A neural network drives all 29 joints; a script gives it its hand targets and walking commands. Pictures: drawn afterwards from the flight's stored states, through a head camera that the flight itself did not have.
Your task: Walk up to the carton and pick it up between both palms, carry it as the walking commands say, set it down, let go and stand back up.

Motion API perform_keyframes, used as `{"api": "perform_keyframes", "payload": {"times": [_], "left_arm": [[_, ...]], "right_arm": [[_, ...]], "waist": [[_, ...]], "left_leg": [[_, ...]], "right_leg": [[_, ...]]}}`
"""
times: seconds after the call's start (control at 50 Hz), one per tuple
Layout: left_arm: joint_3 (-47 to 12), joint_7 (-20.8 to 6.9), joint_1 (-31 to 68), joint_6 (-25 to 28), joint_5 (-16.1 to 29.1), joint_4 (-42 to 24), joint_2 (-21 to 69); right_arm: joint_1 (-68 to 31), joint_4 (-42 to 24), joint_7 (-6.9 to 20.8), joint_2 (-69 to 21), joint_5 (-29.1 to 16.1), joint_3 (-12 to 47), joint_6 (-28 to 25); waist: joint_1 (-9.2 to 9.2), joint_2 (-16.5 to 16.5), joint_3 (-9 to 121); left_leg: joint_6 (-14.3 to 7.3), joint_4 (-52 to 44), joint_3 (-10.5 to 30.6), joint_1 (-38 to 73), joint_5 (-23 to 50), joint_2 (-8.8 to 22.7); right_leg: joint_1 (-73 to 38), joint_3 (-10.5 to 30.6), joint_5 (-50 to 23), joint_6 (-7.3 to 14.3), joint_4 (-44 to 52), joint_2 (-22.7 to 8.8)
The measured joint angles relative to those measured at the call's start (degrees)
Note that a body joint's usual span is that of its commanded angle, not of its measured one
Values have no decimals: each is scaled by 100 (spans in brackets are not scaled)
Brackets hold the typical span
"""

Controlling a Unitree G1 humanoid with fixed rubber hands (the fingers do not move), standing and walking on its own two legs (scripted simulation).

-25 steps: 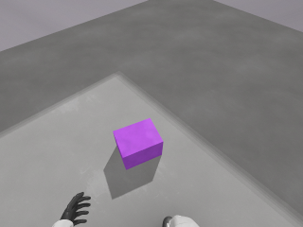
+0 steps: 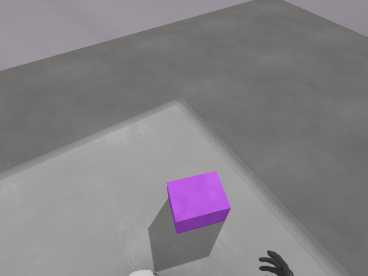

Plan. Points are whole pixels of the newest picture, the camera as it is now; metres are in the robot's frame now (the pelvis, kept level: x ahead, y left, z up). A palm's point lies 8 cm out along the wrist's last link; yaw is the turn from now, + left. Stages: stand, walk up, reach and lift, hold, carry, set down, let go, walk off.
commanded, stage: walk up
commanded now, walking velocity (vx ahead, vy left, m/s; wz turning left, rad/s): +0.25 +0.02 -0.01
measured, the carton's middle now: (196, 202) +0.54 -0.04 -0.68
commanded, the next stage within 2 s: none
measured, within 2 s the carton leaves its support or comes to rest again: neither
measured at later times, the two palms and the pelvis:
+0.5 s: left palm (101, 249) +0.19 +0.22 -0.13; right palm out of the picture +0.06 -0.24 -0.15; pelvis +0.10 -0.01 +0.00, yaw -1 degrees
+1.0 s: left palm out of the picture +0.12 +0.23 -0.14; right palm out of the picture +0.10 -0.22 -0.14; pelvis +0.12 +0.00 +0.00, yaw +0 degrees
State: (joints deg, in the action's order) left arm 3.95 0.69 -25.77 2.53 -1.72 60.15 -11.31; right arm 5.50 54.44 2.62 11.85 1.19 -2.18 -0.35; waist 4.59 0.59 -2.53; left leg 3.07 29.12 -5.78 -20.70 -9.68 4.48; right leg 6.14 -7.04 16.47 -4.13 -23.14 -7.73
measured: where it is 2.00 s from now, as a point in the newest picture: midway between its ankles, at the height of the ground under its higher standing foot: outside the picture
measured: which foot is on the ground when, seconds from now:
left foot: up 0.00-0.00, down 0.02-1.00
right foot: down 0.00-0.02, up 0.04-0.42, down 0.44-1.00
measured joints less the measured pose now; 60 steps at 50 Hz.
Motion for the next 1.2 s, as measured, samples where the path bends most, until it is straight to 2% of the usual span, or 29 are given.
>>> {"api": "perform_keyframes", "payload": {"times": [0.02, 0.06, 0.08, 0.12, 0.2, 0.26, 0.36, 0.4, 0.42, 0.44, 0.48, 0.54, 0.58, 0.64, 0.72, 0.86, 0.98, 1.2], "left_arm": [[-25, -10, -20, -14, 8, 30, -3], [-56, -8, 183, -83, 4, 76, -64], [-61, -12, 305, -124, 1, 49, -77], [-56, -39, 568, -152, 10, -33, -109], [-12, -101, 1048, -219, 10, -113, -196], [-14, -151, 1312, -305, 40, -129, -222], [-105, -63, 1697, -338, 192, -265, -124], [-130, -25, 1762, -333, 207, -267, -85], [-142, -10, 1759, -317, 190, -262, -80], [-145, 5, 1751, -286, 159, -237, -62], [-181, 20, 1757, -266, 159, -165, 75], [-207, 40, 1731, -290, 159, -101, 210], [-203, 59, 1711, -293, 167, -68, 245], [-182, 75, 1658, -258, 181, -8, 254], [-152, 79, 1515, -218, 190, 90, 233], [-141, 77, 1228, -225, 164, 263, 165], [-174, 75, 1077, -261, 156, 342, 153], [-242, 108, 966, -250, 148, 341, 288]], "right_arm": [[30, 13, -46, 2, 16, -3, -106], [104, 105, -146, -94, 44, -26, -246], [197, 150, -176, -111, 41, -21, -274], [438, 263, -210, -121, 22, -15, -301], [937, 475, -258, -144, 14, -4, -367], [1281, 619, -276, -162, 29, -25, -400], [1445, 772, -362, -224, 0, 59, -262], [1430, 778, -381, -242, -21, 65, -184], [1437, 764, -385, -252, -37, 70, -144], [1430, 752, -388, -247, -48, 79, -104], [1338, 730, -414, -181, -74, 97, -7], [1250, 736, -424, -130, -68, 95, 87], [1198, 777, -426, -113, -60, 95, 88], [1148, 847, -435, -100, -43, 100, 62], [1105, 921, -445, -71, -33, 112, 35], [1127, 1005, -453, -112, -18, 132, 7], [1214, 1001, -461, -284, -22, 150, -36], [1293, 983, -504, -456, -26, 126, -60]], "waist": [[-42, 29, 57], [-152, -170, 24], [-193, -216, 13], [-293, -279, 9], [-514, -350, 27], [-608, -333, 20], [-703, -279, -167], [-732, -261, -194], [-737, -285, -176], [-732, -279, -158], [-732, -29, -173], [-684, 199, -90], [-633, 261, -27], [-578, 244, 48], [-504, 167, 102], [-424, 3, 137], [-445, -120, 161], [-455, -94, 207]], "left_leg": [[-12, -237, 7, 228, -12, 45], [-192, 67, -31, 172, -151, -46], [-261, 104, -48, 220, -216, -49], [-321, -107, -73, 442, -201, -54], [-317, -632, -61, 854, -74, -32], [-277, -881, -46, 1106, -61, 26], [-203, -952, -80, 1384, -155, -5], [-135, -773, -100, 1398, -303, -25], [-92, -638, -119, 1388, -410, -64], [-47, -460, -132, 1354, -537, -88], [-90, -270, -5, 1334, -786, -13], [-183, -348, 198, 1345, -750, -20], [-156, -450, 277, 1370, -584, 12], [-1, -609, 315, 1433, -554, 52], [50, -728, 329, 1486, -509, 48], [-36, -778, 283, 1512, -508, -55], [-130, -850, 249, 1558, -490, -182], [-221, -782, 227, 1543, -580, -272]], "right_leg": [[95, 6, 240, 32, -344, 24], [580, 281, 1040, 149, -1643, 22], [856, 371, 1206, 193, -2302, 91], [1305, 393, 1037, 248, -3121, 183], [1887, 296, 473, 183, -3500, 266], [2056, 236, 88, 148, -3223, 268], [1666, 395, -128, 168, -1635, 369], [1351, 350, -437, 186, -912, 429], [1145, 313, -697, 211, -509, 415], [1016, 298, -845, 343, -308, 397], [990, 240, -752, 518, -408, 507], [866, 176, -733, 583, -238, 635], [799, 145, -788, 595, -90, 711], [721, 101, -843, 608, 74, 750], [655, 82, -884, 597, 200, 750], [654, 134, -893, 499, 215, 654], [665, 183, -869, 396, 169, 532], [690, 218, -787, 302, 85, 440]]}}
